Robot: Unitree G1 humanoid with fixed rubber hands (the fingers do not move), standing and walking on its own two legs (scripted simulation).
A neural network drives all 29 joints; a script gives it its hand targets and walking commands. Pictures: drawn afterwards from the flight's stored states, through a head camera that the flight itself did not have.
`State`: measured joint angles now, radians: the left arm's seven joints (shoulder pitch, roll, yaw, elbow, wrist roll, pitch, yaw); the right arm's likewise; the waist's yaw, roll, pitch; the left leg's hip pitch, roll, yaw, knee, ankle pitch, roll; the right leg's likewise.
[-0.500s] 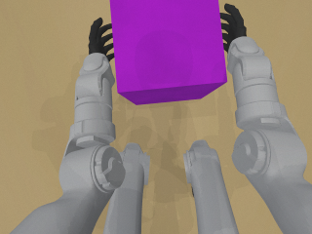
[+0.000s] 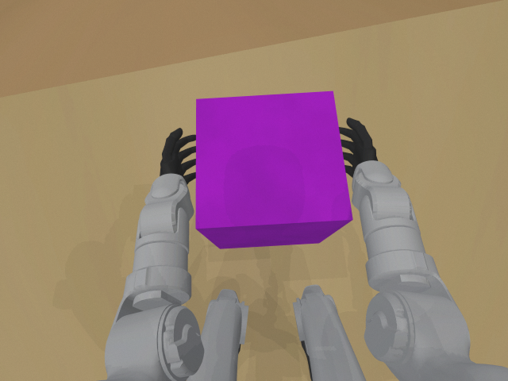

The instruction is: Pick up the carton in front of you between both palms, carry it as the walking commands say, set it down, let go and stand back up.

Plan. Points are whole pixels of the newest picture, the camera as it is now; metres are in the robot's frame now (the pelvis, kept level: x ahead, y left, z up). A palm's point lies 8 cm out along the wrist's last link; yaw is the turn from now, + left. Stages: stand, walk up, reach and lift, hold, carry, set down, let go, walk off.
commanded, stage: reach and lift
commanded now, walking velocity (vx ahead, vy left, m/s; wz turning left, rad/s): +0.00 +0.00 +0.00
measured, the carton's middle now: (267, 182) +0.45 +0.00 -0.11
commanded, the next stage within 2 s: hold in 1.80 s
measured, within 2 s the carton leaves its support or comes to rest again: neither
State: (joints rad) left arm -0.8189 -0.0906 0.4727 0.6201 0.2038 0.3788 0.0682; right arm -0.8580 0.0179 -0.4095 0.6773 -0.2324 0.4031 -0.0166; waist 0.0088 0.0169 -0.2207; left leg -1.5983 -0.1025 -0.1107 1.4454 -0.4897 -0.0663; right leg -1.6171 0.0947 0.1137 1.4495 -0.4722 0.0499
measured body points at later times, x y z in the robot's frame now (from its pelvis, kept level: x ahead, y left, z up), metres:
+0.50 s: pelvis +0.05 +0.00 +0.13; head +0.13 +0.00 +0.58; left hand +0.40 +0.15 +0.11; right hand +0.40 -0.15 +0.10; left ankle +0.08 +0.14 -0.56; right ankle +0.08 -0.13 -0.56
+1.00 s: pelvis +0.06 +0.01 +0.18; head +0.03 +0.01 +0.63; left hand +0.37 +0.15 +0.20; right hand +0.36 -0.15 +0.20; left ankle +0.08 +0.14 -0.56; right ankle +0.08 -0.13 -0.56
